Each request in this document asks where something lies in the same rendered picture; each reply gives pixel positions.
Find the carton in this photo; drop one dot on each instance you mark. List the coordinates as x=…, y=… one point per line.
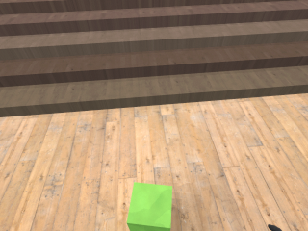
x=150, y=207

